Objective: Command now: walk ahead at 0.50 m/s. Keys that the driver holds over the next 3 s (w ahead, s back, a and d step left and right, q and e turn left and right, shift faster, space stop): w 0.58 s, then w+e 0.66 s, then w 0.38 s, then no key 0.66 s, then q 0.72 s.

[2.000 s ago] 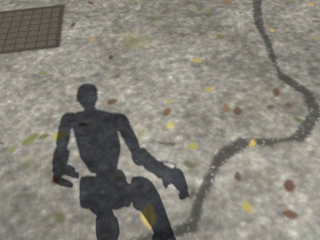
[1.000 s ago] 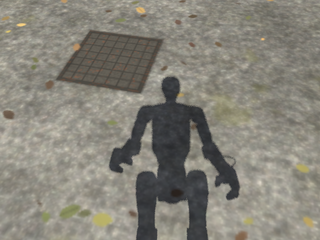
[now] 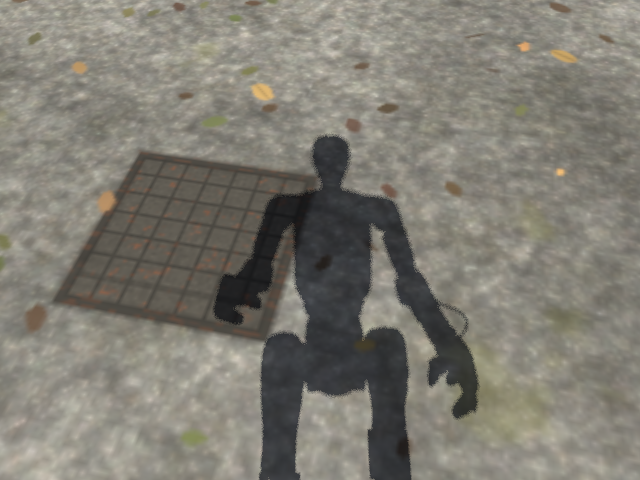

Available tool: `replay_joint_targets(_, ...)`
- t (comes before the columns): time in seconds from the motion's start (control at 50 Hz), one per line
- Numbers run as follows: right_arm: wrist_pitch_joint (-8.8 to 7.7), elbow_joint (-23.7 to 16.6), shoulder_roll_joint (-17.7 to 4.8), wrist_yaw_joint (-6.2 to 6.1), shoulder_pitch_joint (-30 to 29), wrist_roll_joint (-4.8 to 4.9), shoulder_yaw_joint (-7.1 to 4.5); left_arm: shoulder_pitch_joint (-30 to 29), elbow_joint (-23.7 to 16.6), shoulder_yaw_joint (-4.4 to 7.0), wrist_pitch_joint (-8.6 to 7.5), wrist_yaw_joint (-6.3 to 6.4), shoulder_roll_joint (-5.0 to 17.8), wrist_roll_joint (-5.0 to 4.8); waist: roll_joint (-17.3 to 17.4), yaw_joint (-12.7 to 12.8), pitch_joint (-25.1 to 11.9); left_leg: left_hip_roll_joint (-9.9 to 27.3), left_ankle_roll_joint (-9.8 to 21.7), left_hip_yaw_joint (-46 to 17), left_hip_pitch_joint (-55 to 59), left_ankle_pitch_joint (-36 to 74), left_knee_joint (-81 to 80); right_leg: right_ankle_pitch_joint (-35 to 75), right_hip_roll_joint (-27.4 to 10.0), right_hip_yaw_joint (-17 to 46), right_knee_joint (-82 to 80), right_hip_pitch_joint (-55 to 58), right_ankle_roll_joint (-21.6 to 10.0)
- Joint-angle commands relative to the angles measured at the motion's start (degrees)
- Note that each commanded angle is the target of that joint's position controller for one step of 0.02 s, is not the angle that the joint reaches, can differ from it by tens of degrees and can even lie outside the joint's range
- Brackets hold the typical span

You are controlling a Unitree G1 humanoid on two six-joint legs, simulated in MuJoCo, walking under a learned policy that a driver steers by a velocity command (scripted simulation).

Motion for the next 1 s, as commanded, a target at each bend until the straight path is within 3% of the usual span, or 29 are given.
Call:
replay_joint_targets(0.02, -2.29, -6.3, -7.1, 0.0, -5.3, 0.14, -1.52, 8.9, -0.2, 2.18, 0.11, 0.38, 7.8, 0.34, -4.2, 5.2, -4.9, 5.7, 0.8, -1.5, -27.4, 5.7, 9.7, -4.1, -16.5, 24.3, -17.5, 25.2, -10.5)
replay_joint_targets(0.06, -1.05, -5.3, -5.4, -0.2, -3.0, -0.39, -1.63, 6.2, -0.3, 1.7, -0.47, 0.2, 6.0, 0.93, -6.5, 2.0, -3.5, 7.8, 0.2, -1.9, -20.9, 10.0, 5.5, 1.7, -13.7, 18.6, -20.9, 17.3, -9.9)
replay_joint_targets(0.1, -0.06, -5.1, -3.8, -0.41, -2.7, -0.67, -1.38, 6.5, 0.5, 1.99, -1.12, 0.27, 6.8, 0.57, -5.9, 1.1, -2.7, 8.1, -0.9, -1.2, -20.2, 12.5, 2.7, 6.1, -13.1, 14.9, -23.2, 14.7, -10.8)
replay_joint_targets(0.16, 0.03, -6.8, -3.2, -0.51, -8.4, -1.19, -1.22, 8.7, 2.2, 2.46, -1.08, 1.04, 8.3, 0.45, -4.1, 2.1, -0.7, 8.5, -2.3, -1.0, -24.1, 20.8, -6.6, 9.9, -12.7, 11.1, -24.9, 15.7, -10.9)
replay_joint_targets(0.24, -0.72, -8.4, -1.7, 0.32, -16.0, -0.91, -0.52, 11.7, 4.1, 2.67, -0.5, 1.76, 9.4, -0.16, -4.0, 4.7, 0.9, 6.4, -2.4, 1.1, -21.3, 31.4, -20.7, 9.4, -10.7, 6.2, -25.4, 16.5, -8.8)
replay_joint_targets(0.3, -1.07, -9.9, -1.9, 1.11, -20.8, -0.43, -0.32, 15.0, 6.1, 2.91, 0.14, 1.92, 10.1, -0.63, -3.8, 6.4, 2.2, 5.2, -1.9, 1.4, -21.2, 32.0, -25.8, 8.2, -12.6, 6.4, -24.2, 20.6, -8.7)
replay_joint_targets(0.36, -1.47, -11.1, -3.1, 1.98, -22.4, -0.33, -0.52, 15.6, 7.4, 3.32, 1.07, 2.26, 10.7, -0.99, -4.3, 5.7, 2.6, 4.7, 0.1, 0.7, -21.5, 27.3, -29.1, 11.0, -15.3, 7.3, -21.0, 26.3, -7.6)
replay_joint_targets(0.4, -1.71, -10.4, -4.6, 2.18, -19.2, -0.4, -1.11, 14.6, 7.7, 3.64, 1.66, 2.49, 11.4, -1.03, -5.2, 3.3, 0.6, 3.2, 1.6, 2.2, -15.9, 23.2, -30.3, 19.4, -15.6, 7.1, -16.7, 28.3, -6.5)
replay_joint_targets(0.42, -1.76, -8.8, -6.0, 2.0, -13.7, -0.59, -1.99, 13.4, 7.5, 3.57, 2.0, 2.59, 11.3, -1.04, -5.1, 0.1, -2.6, 1.3, 2.9, 4.0, -7.9, 22.7, -31.8, 28.2, -13.8, 5.3, -10.1, 27.6, -5.3)
replay_joint_targets(0.44, -1.71, -5.9, -8.9, 1.49, -4.4, -0.77, -3.46, 13.8, 7.3, 2.84, 2.23, 2.7, 9.4, -0.55, -3.5, -3.6, -9.0, 1.8, 4.7, 3.5, 5.9, 23.7, -30.9, 29.1, -10.4, 2.9, 1.5, 23.0, -3.5)
replay_joint_targets(0.46, -1.53, -4.6, -14.3, 1.05, 3.4, -1.85, -4.74, 18.2, 5.6, 1.2, 1.66, 2.51, 4.7, 0.46, 6.3, -3.8, -18.3, 15.3, 11.3, -15.2, 27.8, 21.4, -30.0, 11.8, -4.3, -0.3, 22.7, 4.6, -0.1)
replay_joint_targets(0.48, -1.22, -3.6, -14.2, 1.4, 5.8, -1.0, -4.61, 21.1, 6.3, 0.09, 0.43, 2.19, 1.4, 0.37, 16.4, -3.1, -23.0, 22.0, 16.6, -36.7, 36.8, 9.9, -39.0, -24.3, 3.4, 4.5, 35.7, -10.5, 1.7)
replay_joint_targets(0.5, -1.32, -3.9, -9.6, 1.4, 3.8, -0.47, -3.19, 16.1, 5.7, 1.62, -0.57, 1.73, 7.6, -1.19, 10.8, -4.3, -17.3, 20.4, 14.2, -34.6, 32.9, 2.7, -41.6, -24.1, -0.1, 9.1, 41.4, -16.8, 0.7)
replay_joint_targets(0.52, -1.39, -4.8, -8.1, 1.27, -0.9, -0.56, -2.64, 11.5, 4.2, 2.01, -1.18, 1.57, 9.1, -2.11, 7.9, -3.2, -10.1, 18.9, 12.2, -27.3, 25.1, 4.9, -42.9, -18.5, -3.1, 7.4, 40.8, -19.0, -0.1)
replay_joint_targets(0.54, -1.42, -5.5, -6.9, 1.25, -4.7, -1.08, -2.26, 9.1, 3.9, 2.06, -1.31, 1.87, 8.8, -1.57, 4.3, -1.8, -6.3, 16.9, 11.4, -21.9, 17.7, 9.8, -44.5, -13.3, -5.6, 6.2, 38.1, -17.2, -0.1)
replay_joint_targets(0.56, -1.6, -5.8, -5.3, 1.35, -7.1, -1.61, -1.8, 8.8, 4.0, 2.34, -0.97, 2.03, 8.2, -0.93, 4.0, -0.1, -3.8, 14.9, 10.9, -17.7, 12.0, 14.9, -46.3, -9.7, -7.4, 6.2, 35.0, -14.4, 0.2)
replay_joint_targets(0.6, -2.11, -5.5, -4.1, 1.41, -8.5, -1.92, -1.54, 11.3, 5.0, 2.2, 0.34, 2.04, 5.9, -0.86, 5.2, 2.2, -3.7, 13.3, 10.9, -12.5, 7.2, 19.9, -49.3, -6.6, -8.7, 6.4, 32.4, -9.5, 0.9)
replay_joint_targets(0.68, -2.91, -3.1, -5.9, 0.51, -6.4, -2.18, -2.18, 7.5, 4.0, 2.2, 1.84, 2.3, 4.7, -0.86, 2.8, 1.8, -0.5, 13.3, 11.0, -4.3, 6.3, 26.9, -52.6, 2.0, -8.6, 7.9, 25.1, -14.4, 2.6)
replay_joint_targets(0.8, -2.58, -1.0, -6.9, -0.68, -4.4, -1.83, -2.11, -1.4, 0.9, 1.49, 1.21, 0.86, 2.7, -0.67, 2.0, -1.3, 2.1, 11.7, 7.9, 6.2, 8.8, 29.6, -54.3, 16.7, -6.0, 4.4, 7.8, -12.3, 2.2)
replay_joint_targets(0.9, -0.44, 1.4, -7.9, -1.03, -1.0, -1.04, -2.61, -7.3, -3.3, 1.11, 1.23, -1.01, 2.4, -0.81, 1.4, -2.7, 3.9, 15.5, 7.1, 9.2, 21.1, 39.5, -48.9, 9.7, -4.7, 1.6, 2.3, -16.7, -0.1)
replay_joint_targets(0.96, 1.04, 0.5, -10.1, -1.95, -3.0, -0.73, -3.34, -3.0, -4.1, 2.43, 1.54, -1.84, 5.0, -0.73, 4.5, 1.2, -0.7, 15.9, 5.2, 11.7, 23.7, 66.4, -37.4, 0.6, -0.1, -3.4, 2.8, -7.6, -3.1)
replay_joint_targets(0.98, 1.63, 0.1, -10.5, -2.31, -3.8, -0.83, -3.44, 3.5, -2.9, 3.64, 1.71, -1.76, 7.0, -0.82, 4.7, 4.8, -4.4, 14.9, 4.2, 12.7, 22.1, 72.1, -28.4, -0.2, 2.1, -4.5, 2.0, 0.7, -4.6)
replay_joint_targets(1.0, 1.79, -0.6, -10.2, -2.63, -4.6, -0.75, -3.19, 12.9, -0.7, 5.51, 1.86, -1.03, 10.4, -0.95, 2.7, 9.7, -9.1, 12.5, 2.2, 13.7, 14.5, 66.8, -15.2, 3.0, 2.9, -2.0, -1.7, 15.6, -7.0)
